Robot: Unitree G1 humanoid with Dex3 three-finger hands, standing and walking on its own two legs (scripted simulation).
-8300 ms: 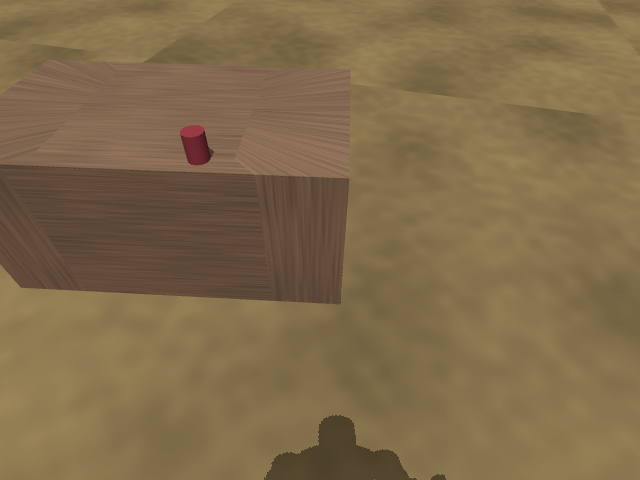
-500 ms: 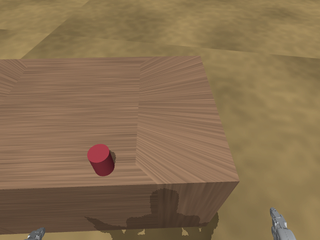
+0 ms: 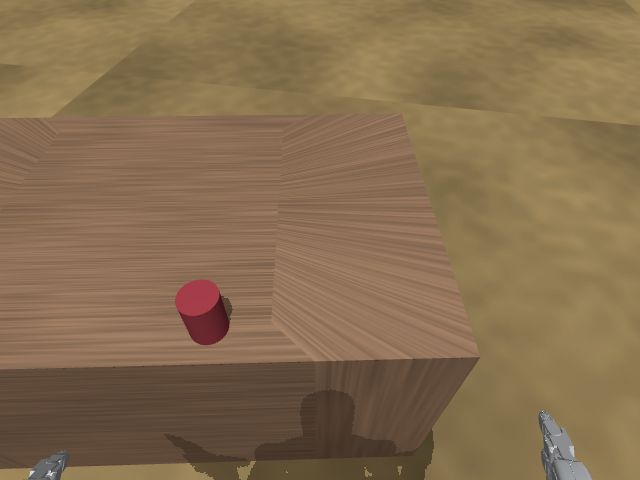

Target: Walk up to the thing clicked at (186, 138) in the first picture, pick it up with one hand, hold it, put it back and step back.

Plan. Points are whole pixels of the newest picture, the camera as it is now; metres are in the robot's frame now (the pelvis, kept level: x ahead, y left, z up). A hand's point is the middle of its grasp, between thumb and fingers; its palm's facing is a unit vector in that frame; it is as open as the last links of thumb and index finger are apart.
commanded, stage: go down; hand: left
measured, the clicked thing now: (203, 313) +0.43 +0.19 -0.07
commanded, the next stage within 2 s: none
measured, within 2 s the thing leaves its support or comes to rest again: neither
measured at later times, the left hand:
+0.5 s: hand (52, 397) +0.27 +0.32 +0.01, palm faces +0.17 -0.95 -0.25, open 17.4 cm
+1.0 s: hand (33, 336) +0.33 +0.35 +0.04, palm faces +0.15 -0.98 -0.13, open 17.6 cm
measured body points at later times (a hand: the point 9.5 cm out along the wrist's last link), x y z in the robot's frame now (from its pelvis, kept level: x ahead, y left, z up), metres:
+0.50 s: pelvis -0.01 +0.00 +0.00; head +0.03 +0.01 +0.45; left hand +0.26 +0.37 +0.03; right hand +0.13 -0.26 -0.05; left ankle +0.01 +0.14 -0.68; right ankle -0.03 -0.15 -0.68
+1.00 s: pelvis -0.01 +0.01 +0.01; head +0.04 +0.03 +0.45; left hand +0.32 +0.40 +0.06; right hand +0.14 -0.26 -0.04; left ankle +0.01 +0.14 -0.68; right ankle -0.03 -0.15 -0.68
